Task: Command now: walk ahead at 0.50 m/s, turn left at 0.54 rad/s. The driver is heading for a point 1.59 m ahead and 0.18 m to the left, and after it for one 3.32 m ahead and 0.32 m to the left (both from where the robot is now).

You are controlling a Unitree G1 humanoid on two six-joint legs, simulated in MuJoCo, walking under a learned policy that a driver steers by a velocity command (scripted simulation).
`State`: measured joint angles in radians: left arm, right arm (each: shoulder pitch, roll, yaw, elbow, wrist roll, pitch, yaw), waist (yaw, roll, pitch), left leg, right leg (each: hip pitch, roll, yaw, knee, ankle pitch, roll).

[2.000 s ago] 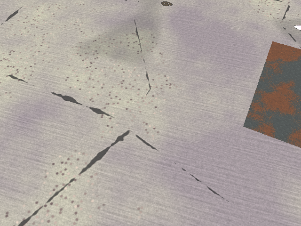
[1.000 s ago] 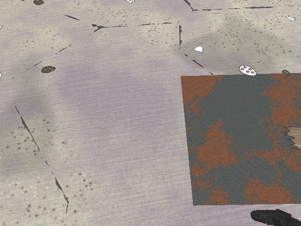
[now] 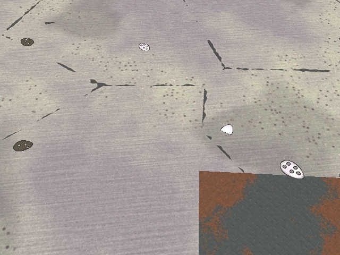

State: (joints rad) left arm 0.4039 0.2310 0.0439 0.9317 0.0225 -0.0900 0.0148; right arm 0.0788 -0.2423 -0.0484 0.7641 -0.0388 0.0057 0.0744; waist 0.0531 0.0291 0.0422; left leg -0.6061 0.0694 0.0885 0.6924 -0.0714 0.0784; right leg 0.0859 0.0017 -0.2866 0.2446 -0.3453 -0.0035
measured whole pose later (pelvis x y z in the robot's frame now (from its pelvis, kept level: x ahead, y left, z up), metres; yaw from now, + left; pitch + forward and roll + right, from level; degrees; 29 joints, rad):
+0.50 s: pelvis +0.27 +0.04 +0.01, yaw +17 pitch +2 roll +1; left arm 0.07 0.25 0.03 0.73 0.04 -0.02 -0.03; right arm 0.42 -0.27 -0.07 0.84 -0.01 -0.05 0.01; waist -0.08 -0.04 0.03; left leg -0.02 -0.14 -0.13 0.29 -0.28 0.11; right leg -0.64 -0.09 0.02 0.69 -0.04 0.04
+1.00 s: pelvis +0.54 +0.08 +0.01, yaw +21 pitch +1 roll -1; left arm 0.44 0.22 0.03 0.94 0.01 -0.08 -0.02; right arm 0.11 -0.25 -0.02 0.77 -0.03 -0.03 0.04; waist 0.06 0.05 0.03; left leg -0.61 0.08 0.01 0.72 -0.07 0.01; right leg 0.01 0.08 -0.05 0.20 -0.22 -0.07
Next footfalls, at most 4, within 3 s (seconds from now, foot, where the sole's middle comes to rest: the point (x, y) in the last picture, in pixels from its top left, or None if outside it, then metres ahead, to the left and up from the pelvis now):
0.08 left None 0.20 0.09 -0.77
0.62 right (188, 236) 0.54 -0.01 -0.77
1.14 left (124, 189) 0.73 0.27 -0.77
1.70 right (150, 131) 1.05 0.19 -0.77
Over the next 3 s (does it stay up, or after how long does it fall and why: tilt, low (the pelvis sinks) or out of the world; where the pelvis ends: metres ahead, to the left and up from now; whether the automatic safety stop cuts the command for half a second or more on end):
stays up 1.54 0.13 0.01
